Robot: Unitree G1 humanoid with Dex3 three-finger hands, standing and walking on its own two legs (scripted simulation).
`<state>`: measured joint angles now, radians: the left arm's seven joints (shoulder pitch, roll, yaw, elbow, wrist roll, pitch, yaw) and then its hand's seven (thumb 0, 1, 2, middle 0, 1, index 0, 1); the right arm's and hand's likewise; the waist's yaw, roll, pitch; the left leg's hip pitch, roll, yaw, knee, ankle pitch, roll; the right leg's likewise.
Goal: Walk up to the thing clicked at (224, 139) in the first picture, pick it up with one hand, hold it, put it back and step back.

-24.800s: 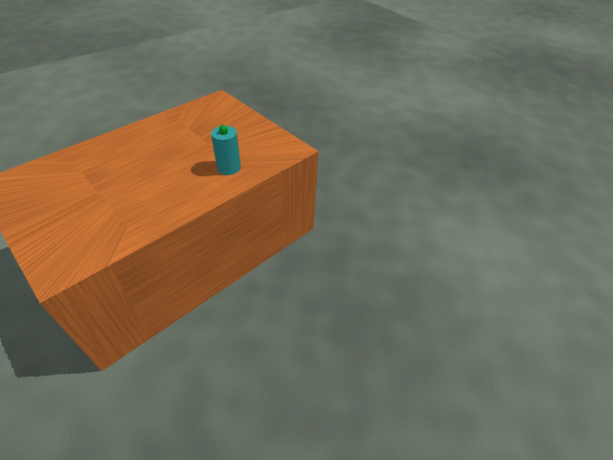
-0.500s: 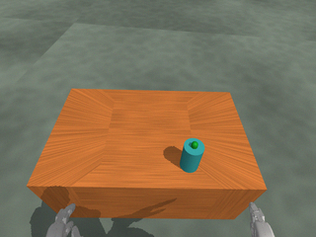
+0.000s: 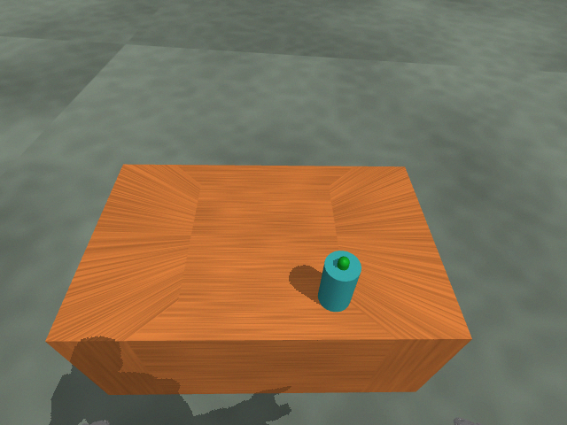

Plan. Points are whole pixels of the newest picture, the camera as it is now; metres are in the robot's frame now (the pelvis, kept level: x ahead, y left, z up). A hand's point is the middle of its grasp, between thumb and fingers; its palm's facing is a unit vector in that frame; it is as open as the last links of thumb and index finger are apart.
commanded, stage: stand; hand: right
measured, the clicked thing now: (339, 279) +0.51 -0.14 -0.24
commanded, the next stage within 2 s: none
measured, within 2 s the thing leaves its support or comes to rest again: neither
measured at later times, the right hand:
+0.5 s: hand out of the picture +0.06 -0.24 -0.12, palm faces -0.01 +0.94 -0.35, open 7.4 cm
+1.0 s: hand out of the picture +0.05 -0.24 -0.12, palm faces -0.01 +0.94 -0.35, open 7.4 cm
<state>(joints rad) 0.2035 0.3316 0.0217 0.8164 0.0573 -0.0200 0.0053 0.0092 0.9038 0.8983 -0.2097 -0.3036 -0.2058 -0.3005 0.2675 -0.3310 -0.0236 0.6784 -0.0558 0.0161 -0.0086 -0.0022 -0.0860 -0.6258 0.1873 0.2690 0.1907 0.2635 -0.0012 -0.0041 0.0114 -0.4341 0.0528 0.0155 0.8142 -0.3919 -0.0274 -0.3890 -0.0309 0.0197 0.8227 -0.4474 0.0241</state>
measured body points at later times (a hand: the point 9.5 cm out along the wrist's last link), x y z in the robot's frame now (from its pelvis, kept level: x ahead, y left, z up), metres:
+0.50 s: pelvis +0.00 +0.00 +0.04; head +0.00 +0.02 +0.49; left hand +0.07 +0.29 -0.11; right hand +0.06 -0.29 -0.09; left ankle +0.02 +0.14 -0.70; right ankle -0.01 -0.14 -0.70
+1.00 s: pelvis +0.00 +0.01 +0.04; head +0.00 +0.02 +0.49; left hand +0.05 +0.31 -0.10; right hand +0.05 -0.29 -0.09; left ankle +0.02 +0.14 -0.70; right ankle -0.01 -0.14 -0.70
